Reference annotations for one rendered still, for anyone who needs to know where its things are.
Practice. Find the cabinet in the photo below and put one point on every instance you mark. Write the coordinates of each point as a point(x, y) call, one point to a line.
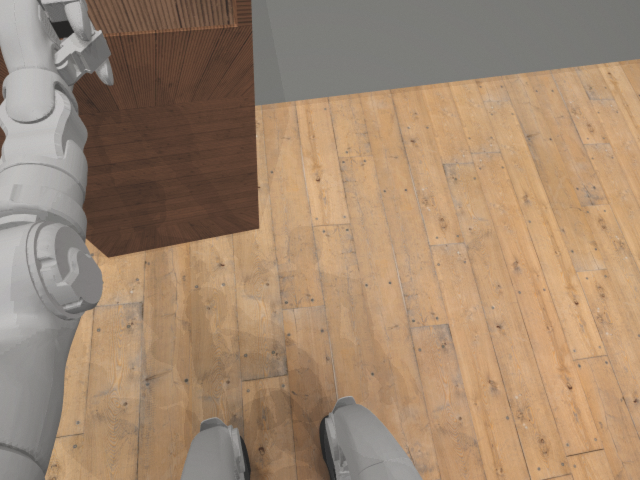
point(171, 146)

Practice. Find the right robot shin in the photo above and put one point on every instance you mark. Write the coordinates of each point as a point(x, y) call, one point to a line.
point(342, 471)

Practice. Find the handle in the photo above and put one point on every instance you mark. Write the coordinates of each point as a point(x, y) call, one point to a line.
point(63, 29)

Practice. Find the robot left thigh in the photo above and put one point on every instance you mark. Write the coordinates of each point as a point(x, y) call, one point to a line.
point(215, 454)

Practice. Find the left robot upper arm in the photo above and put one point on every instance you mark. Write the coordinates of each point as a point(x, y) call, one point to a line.
point(48, 280)

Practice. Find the drawer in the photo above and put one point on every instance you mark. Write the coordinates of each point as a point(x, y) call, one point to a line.
point(117, 16)

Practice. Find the left robot hand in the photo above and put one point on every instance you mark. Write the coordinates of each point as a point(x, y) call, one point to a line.
point(28, 40)

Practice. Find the left robot forearm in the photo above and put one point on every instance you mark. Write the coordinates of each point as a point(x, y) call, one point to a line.
point(43, 170)

